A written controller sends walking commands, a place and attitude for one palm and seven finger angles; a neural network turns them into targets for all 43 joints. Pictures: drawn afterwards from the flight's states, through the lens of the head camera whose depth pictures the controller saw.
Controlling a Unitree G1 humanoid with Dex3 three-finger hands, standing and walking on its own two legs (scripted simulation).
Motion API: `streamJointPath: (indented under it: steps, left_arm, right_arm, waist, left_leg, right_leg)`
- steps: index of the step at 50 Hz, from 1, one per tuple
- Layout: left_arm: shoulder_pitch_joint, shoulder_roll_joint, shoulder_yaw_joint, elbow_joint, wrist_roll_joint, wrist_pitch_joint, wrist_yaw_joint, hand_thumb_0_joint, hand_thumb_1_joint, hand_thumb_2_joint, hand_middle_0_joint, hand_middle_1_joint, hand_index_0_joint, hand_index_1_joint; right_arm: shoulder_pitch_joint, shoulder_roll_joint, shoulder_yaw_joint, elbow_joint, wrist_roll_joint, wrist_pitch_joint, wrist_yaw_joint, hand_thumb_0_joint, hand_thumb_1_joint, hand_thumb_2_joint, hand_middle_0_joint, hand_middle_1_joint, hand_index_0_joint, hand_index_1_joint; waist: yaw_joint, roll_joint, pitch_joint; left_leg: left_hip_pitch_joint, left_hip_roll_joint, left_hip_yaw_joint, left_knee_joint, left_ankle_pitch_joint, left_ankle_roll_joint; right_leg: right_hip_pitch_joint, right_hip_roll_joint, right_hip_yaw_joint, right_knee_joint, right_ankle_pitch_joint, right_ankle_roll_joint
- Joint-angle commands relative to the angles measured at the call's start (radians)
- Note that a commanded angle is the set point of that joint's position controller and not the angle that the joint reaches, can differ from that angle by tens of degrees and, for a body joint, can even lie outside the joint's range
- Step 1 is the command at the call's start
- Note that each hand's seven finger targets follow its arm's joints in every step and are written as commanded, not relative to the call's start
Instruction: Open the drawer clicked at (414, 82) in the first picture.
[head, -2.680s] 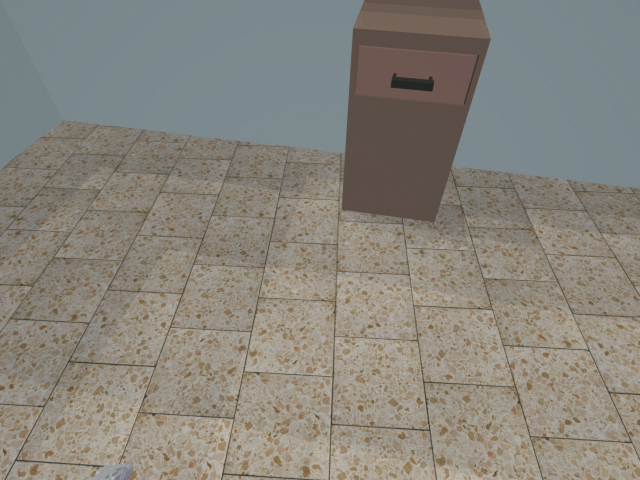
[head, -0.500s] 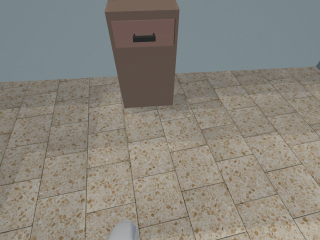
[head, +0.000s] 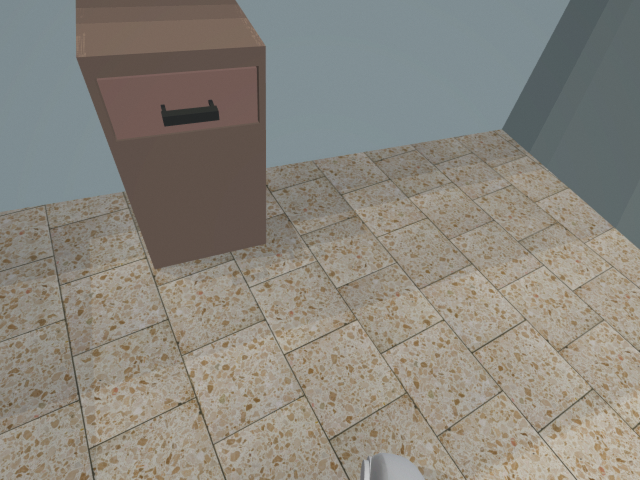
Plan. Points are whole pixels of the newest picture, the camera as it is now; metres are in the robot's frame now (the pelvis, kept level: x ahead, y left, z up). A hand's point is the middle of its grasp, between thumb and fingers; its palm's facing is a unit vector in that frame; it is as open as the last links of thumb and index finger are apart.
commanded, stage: walk to a spot facing it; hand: left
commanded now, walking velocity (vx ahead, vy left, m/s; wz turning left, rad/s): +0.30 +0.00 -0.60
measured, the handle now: (189, 110) +0.96 +0.41 -0.11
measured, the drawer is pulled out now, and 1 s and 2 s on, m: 0.00 0.00 0.00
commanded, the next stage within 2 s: turn to face it in 0.64 s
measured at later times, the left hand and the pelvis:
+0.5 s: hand (278, 350) +0.36 +0.09 -0.18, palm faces -0.31 -0.94 -0.17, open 7.4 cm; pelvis +0.19 -0.05 -0.02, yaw -17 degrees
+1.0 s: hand (252, 301) +0.45 +0.15 -0.19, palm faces -0.35 -0.92 -0.18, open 7.4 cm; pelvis +0.35 -0.02 +0.00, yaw -25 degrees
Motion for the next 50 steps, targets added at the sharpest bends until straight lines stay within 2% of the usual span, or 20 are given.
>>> streamJointPath:
  steps: [1,11,15,17,18,19,20,21,24,27,32,36,40,41,42,43,44,45,47,50]
  left_arm:
    - [0.005,-0.036,-0.01,-0.053,0.002,0.009,-0.016,0.0,0.9,0.9,-0.2,-0.3,-0.2,-0.3]
    - [-0.297,-0.052,-0.038,-0.138,-0.008,-0.004,-0.022,0.0,0.9,0.9,-0.2,-0.3,-0.2,-0.3]
    - [-0.217,-0.038,-0.034,-0.121,-0.008,-0.021,-0.017,0.0,0.9,0.9,-0.2,-0.3,-0.2,-0.3]
    - [-0.017,0.012,-0.014,-0.069,-0.003,-0.038,-0.007,0.0,0.9,0.9,-0.2,-0.3,-0.2,-0.3]
    - [0.132,0.078,0.006,-0.024,-0.003,-0.051,-0.002,0.0,0.9,0.9,-0.2,-0.3,-0.2,-0.3]
    - [0.212,0.188,0.028,-0.01,-0.009,-0.064,0.011,0.0,0.9,0.9,-0.2,-0.3,-0.2,-0.3]
    - [0.236,0.252,0.04,0.0,-0.038,-0.053,0.027,0.0,0.9,0.9,-0.2,-0.3,-0.2,-0.3]
    - [0.187,0.224,0.037,-0.016,-0.043,-0.043,0.037,0.0,0.9,0.9,-0.2,-0.3,-0.2,-0.3]
    - [0.004,0.114,0.0,-0.06,-0.037,-0.062,0.042,0.0,0.9,0.9,-0.2,-0.3,-0.2,-0.3]
    - [-0.028,0.099,-0.002,-0.056,-0.018,-0.08,0.045,0.0,0.9,0.9,-0.2,-0.3,-0.2,-0.3]
    - [0.023,0.102,0.002,-0.044,-0.017,-0.078,0.034,0.0,0.9,0.9,-0.2,-0.3,-0.2,-0.3]
    - [0.054,0.117,0.008,-0.05,-0.016,-0.063,0.037,0.0,0.9,0.9,-0.2,-0.3,-0.2,-0.3]
    - [0.044,0.105,0.0,-0.051,-0.022,-0.048,0.046,0.0,0.9,0.9,-0.2,-0.3,-0.2,-0.3]
    - [0.051,0.07,-0.012,-0.043,-0.025,-0.049,0.051,0.0,0.9,0.9,-0.2,-0.3,-0.2,-0.3]
    - [0.107,0.017,-0.026,-0.038,-0.034,-0.05,0.052,0.0,0.9,0.9,-0.2,-0.3,-0.2,-0.3]
    - [0.161,-0.016,-0.048,-0.012,-0.039,-0.055,0.054,0.0,0.9,0.9,-0.2,-0.3,-0.2,-0.3]
    - [0.159,-0.002,-0.051,0.009,-0.03,-0.049,0.063,0.0,0.9,0.9,-0.2,-0.3,-0.2,-0.3]
    - [0.137,-0.006,-0.052,0.031,-0.024,-0.042,0.068,0.0,0.9,0.9,-0.2,-0.3,-0.2,-0.3]
    - [0.073,0.01,-0.05,0.033,-0.022,-0.035,0.059,0.0,0.9,0.9,-0.2,-0.3,-0.2,-0.3]
    - [0.047,0.008,-0.046,0.028,-0.028,-0.015,0.056,0.0,0.9,0.9,-0.2,-0.3,-0.2,-0.3]
  right_arm:
    - [0.092,-0.097,-0.016,-0.022,0.005,-0.028,-0.004,0.0,-0.9,-0.9,0.2,0.3,0.2,0.3]
    - [0.266,-0.133,-0.018,0.054,-0.013,-0.007,-0.003,0.0,-0.9,-0.9,0.2,0.3,0.2,0.3]
    - [0.244,-0.165,-0.028,0.043,-0.012,0.002,-0.004,0.0,-0.9,-0.9,0.2,0.3,0.2,0.3]
    - [0.19,-0.2,-0.037,0.011,-0.003,0.005,0.002,0.0,-0.9,-0.9,0.2,0.3,0.2,0.3]
    - [0.164,-0.2,-0.035,-0.012,0.008,0.008,0.013,0.0,-0.9,-0.9,0.2,0.3,0.2,0.3]
    - [0.192,-0.127,-0.024,-0.048,0.023,0.009,0.02,0.0,-0.9,-0.9,0.2,0.3,0.2,0.3]
    - [0.107,-0.112,-0.019,-0.082,0.025,0.011,0.01,0.0,-0.9,-0.9,0.2,0.3,0.2,0.3]
    - [0.044,-0.121,-0.031,-0.099,0.019,0.015,0.001,0.0,-0.9,-0.9,0.2,0.3,0.2,0.3]
    - [0.039,-0.099,-0.029,-0.081,-0.001,0.043,0.01,0.0,-0.9,-0.9,0.2,0.3,0.2,0.3]
    - [0.086,-0.074,-0.029,-0.07,-0.007,0.062,0.011,0.0,-0.9,-0.9,0.2,0.3,0.2,0.3]
    - [-0.071,-0.072,-0.025,-0.139,-0.005,0.061,0.024,0.0,-0.9,-0.9,0.2,0.3,0.2,0.3]
    - [-0.181,-0.083,-0.022,-0.181,0.002,0.05,0.021,0.0,-0.9,-0.9,0.2,0.3,0.2,0.3]
    - [-0.114,-0.104,-0.012,-0.144,0.003,0.042,0.01,0.0,-0.9,-0.9,0.2,0.3,0.2,0.3]
    - [-0.048,-0.131,-0.015,-0.116,0.001,0.032,0.007,0.0,-0.9,-0.9,0.2,0.3,0.2,0.3]
    - [0.025,-0.211,-0.025,-0.098,-0.013,0.02,0.005,0.0,-0.9,-0.9,0.2,0.3,0.2,0.3]
    - [0.034,-0.255,-0.027,-0.087,-0.007,0.03,0.009,0.0,-0.9,-0.9,0.2,0.3,0.2,0.3]
    - [-0.011,-0.214,-0.013,-0.087,-0.005,0.045,0.007,0.0,-0.9,-0.9,0.2,0.3,0.2,0.3]
    - [-0.045,-0.177,0.002,-0.078,-0.006,0.039,-0.001,0.0,-0.9,-0.9,0.2,0.3,0.2,0.3]
    - [-0.072,-0.15,0.012,-0.069,-0.005,0.047,-0.003,0.0,-0.9,-0.9,0.2,0.3,0.2,0.3]
    - [-0.057,-0.172,-0.001,-0.054,0.001,0.056,-0.002,0.0,-0.9,-0.9,0.2,0.3,0.2,0.3]
  waist:
    - [0.002,0.167,0.042]
    - [-0.096,0.156,0.113]
    - [-0.047,0.205,0.045]
    - [0.051,0.194,-0.085]
    - [0.127,0.118,-0.186]
    - [0.13,-0.093,-0.321]
    - [0.126,-0.122,-0.356]
    - [0.108,0.028,-0.214]
    - [-0.006,0.06,-0.035]
    - [-0.065,0.034,-0.034]
    - [-0.024,-0.056,-0.033]
    - [0.017,-0.084,-0.061]
    - [-0.02,-0.08,-0.141]
    - [-0.044,-0.004,-0.17]
    - [-0.056,0.203,-0.244]
    - [-0.039,0.342,-0.258]
    - [-0.021,0.232,-0.177]
    - [-0.015,0.287,-0.134]
    - [-0.01,0.251,-0.03]
    - [-0.007,0.212,-0.044]
  left_leg:
    - [0.044,0.25,-0.131,-0.26,0.253,-0.003]
    - [0.262,0.295,-0.025,-0.21,0.487,0.054]
    - [0.308,0.295,0.074,-0.024,0.913,0.035]
    - [0.248,0.276,0.107,0.26,1.018,-0.004]
    - [0.056,0.259,0.11,0.506,0.809,-0.044]
    - [-0.333,0.082,0.057,0.816,-0.12,-0.109]
    - [-0.493,0.01,-0.097,1.028,-0.364,-0.119]
    - [-0.52,0.058,-0.2,1.061,-0.273,-0.1]
    - [-0.411,0.128,-0.25,0.896,-0.074,-0.109]
    - [-0.34,0.107,-0.238,0.751,-0.061,-0.124]
    - [-0.356,0.068,-0.226,0.506,0.012,-0.141]
    - [-0.306,0.01,-0.214,0.312,-0.023,-0.136]
    - [-0.096,-0.04,-0.192,0.086,0.092,-0.111]
    - [0.052,-0.001,-0.226,-0.027,0.207,-0.097]
    - [0.253,0.199,-0.436,-0.038,0.492,-0.016]
    - [0.287,0.371,-0.579,-0.051,0.771,0.099]
    - [0.17,0.354,-0.541,-0.077,0.747,0.135]
    - [0.102,0.289,-0.504,-0.123,0.712,0.108]
    - [0.004,0.224,-0.462,-0.123,0.731,0.101]
    - [-0.002,0.178,-0.443,-0.143,0.632,0.1]
  right_leg:
    - [-0.132,-0.048,0.028,-0.022,0.11,0.019]
    - [-0.137,-0.02,-0.098,-0.452,0.032,-0.013]
    - [0.038,0.067,-0.166,-0.572,-0.061,-0.075]
    - [0.319,0.12,-0.189,-0.665,-0.046,-0.108]
    - [0.62,0.063,-0.115,-0.734,0.08,-0.142]
    - [0.96,-0.235,0.365,-0.752,0.336,-0.271]
    - [0.99,-0.351,0.596,-0.842,0.552,-0.352]
    - [0.848,-0.353,0.515,-0.874,0.527,-0.362]
    - [0.425,-0.227,0.305,-0.97,0.288,-0.233]
    - [0.295,-0.158,0.214,-0.973,0.32,-0.219]
    - [0.302,-0.096,0.237,-0.957,0.247,-0.21]
    - [0.392,-0.104,0.302,-0.879,0.377,-0.196]
    - [0.447,-0.065,0.245,-0.783,0.435,-0.134]
    - [0.397,-0.029,0.211,-0.692,0.366,-0.095]
    - [0.236,0.067,0.123,-0.509,0.088,-0.037]
    - [0.146,0.097,0.037,-0.349,-0.395,0.007]
    - [0.181,0.053,0.078,-0.322,-0.423,0.013]
    - [0.193,0.036,0.081,-0.325,-0.372,0.027]
    - [0.206,0.012,0.051,-0.332,-0.309,0.032]
    - [0.208,0.015,0.024,-0.316,-0.242,0.046]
